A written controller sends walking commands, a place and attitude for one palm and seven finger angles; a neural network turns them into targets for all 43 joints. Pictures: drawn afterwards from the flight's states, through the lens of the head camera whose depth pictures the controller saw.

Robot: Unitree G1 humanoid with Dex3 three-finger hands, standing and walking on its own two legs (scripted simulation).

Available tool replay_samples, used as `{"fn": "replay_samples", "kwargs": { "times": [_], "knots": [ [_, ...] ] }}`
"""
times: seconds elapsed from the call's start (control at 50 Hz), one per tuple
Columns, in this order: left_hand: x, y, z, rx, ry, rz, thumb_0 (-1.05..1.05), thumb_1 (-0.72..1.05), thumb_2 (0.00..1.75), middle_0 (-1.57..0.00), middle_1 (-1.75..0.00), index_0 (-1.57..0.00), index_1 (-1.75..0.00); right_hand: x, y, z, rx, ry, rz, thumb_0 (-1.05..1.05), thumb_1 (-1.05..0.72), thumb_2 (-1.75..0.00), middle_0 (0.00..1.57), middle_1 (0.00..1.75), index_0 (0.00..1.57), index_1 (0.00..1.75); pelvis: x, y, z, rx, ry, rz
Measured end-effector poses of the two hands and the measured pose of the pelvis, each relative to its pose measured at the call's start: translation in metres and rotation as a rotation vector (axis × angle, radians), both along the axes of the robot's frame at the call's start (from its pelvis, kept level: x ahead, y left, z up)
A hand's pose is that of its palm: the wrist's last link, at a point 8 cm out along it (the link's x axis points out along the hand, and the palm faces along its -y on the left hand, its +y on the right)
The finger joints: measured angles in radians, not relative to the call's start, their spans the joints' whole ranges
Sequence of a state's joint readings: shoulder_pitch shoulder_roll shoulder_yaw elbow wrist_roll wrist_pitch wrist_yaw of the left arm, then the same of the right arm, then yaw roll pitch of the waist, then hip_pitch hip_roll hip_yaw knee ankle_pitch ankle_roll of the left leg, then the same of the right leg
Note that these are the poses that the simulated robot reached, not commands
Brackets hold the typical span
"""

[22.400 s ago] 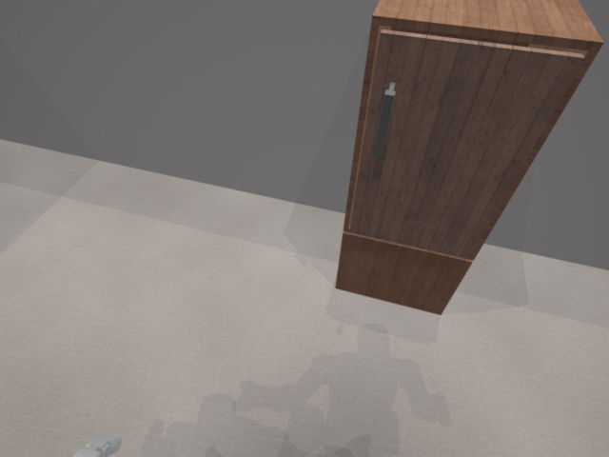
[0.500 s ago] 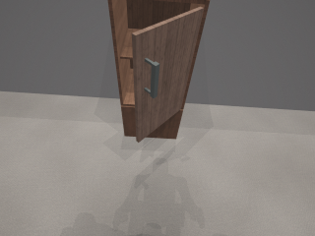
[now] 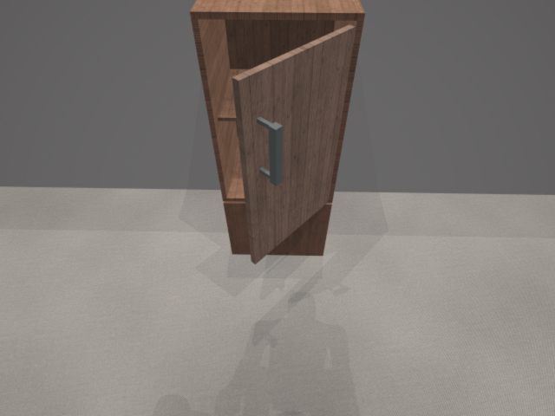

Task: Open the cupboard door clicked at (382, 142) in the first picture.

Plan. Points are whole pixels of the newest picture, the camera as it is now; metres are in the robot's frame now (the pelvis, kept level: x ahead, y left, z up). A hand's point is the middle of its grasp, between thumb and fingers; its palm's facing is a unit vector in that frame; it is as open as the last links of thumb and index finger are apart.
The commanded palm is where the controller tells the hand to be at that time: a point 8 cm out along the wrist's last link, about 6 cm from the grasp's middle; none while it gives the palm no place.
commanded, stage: let the arm hang, fingers relaxed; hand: left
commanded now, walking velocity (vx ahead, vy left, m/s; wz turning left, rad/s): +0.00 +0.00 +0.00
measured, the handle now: (269, 152) +0.63 +0.06 +0.02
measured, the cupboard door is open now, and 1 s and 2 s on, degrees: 48 48 48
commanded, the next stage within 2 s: look to check the result in 0.24 s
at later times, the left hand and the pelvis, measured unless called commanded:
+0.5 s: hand out of the picture +0.01 +0.16 -0.17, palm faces +0.03 -0.98 -0.19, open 7.4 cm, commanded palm none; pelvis +0.02 -0.01 +0.00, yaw +0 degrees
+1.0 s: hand out of the picture +0.04 +0.16 -0.17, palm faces +0.03 -0.98 -0.20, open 7.4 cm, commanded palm none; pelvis +0.04 -0.02 +0.01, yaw +0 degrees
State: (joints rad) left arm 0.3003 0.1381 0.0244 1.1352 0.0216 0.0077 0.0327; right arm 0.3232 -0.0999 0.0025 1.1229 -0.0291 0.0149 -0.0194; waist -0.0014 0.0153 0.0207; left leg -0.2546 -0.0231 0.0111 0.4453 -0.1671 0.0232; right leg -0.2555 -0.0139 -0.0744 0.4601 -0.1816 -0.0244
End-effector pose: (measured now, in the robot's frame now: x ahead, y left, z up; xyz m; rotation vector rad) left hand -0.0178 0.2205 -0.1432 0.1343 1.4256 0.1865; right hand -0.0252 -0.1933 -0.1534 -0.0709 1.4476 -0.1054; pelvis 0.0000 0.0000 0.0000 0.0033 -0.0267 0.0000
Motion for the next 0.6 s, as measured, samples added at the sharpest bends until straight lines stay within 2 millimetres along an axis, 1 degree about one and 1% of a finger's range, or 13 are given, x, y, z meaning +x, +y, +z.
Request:
{"fn": "replay_samples", "kwargs": {
  "times": [0.08,0.16,0.28,0.42,0.6],
  "knots": [
    [0.021,-0.008,-0.001,-0.012,-0.049,-0.016,0.0,0.92,0.89,-0.2,-0.3,-0.2,-0.3,0.01,-0.005,0.001,-0.011,-0.023,0.003,0.01,-0.91,-0.89,0.2,0.3,0.2,0.3,0.003,-0.002,0.0,0.002,-0.001,-0.001],
    [0.028,-0.007,-0.001,-0.008,-0.053,-0.02,0.01,0.93,0.89,-0.2,-0.3,-0.2,-0.3,0.014,-0.013,0.003,-0.025,-0.027,-0.001,0.01,-0.92,-0.89,0.2,0.3,0.19,0.3,0.006,-0.005,0.001,0.002,-0.002,-0.003],
    [0.029,-0.008,0.0,-0.008,-0.034,-0.02,0.01,0.92,0.89,-0.2,-0.3,-0.2,-0.3,0.016,-0.022,0.005,-0.039,-0.004,0.003,0.01,-0.91,-0.89,0.19,0.3,0.19,0.3,0.011,-0.008,0.002,0.001,-0.001,-0.001],
    [0.026,-0.011,0.0,-0.013,0.004,-0.015,0.0,0.91,0.89,-0.2,-0.3,-0.2,-0.3,0.018,-0.026,0.007,-0.047,0.023,0.007,0.01,-0.91,-0.89,0.19,0.3,0.19,0.3,0.018,-0.01,0.003,-0.001,0.001,-0.002],
    [0.032,-0.014,0.001,-0.015,0.017,-0.011,0.0,0.91,0.89,-0.2,-0.3,-0.2,-0.3,0.033,-0.026,0.008,-0.044,0.016,0.016,0.01,-0.91,-0.89,0.19,0.3,0.19,0.3,0.027,-0.011,0.005,0.0,0.001,-0.001]
  ]
}}
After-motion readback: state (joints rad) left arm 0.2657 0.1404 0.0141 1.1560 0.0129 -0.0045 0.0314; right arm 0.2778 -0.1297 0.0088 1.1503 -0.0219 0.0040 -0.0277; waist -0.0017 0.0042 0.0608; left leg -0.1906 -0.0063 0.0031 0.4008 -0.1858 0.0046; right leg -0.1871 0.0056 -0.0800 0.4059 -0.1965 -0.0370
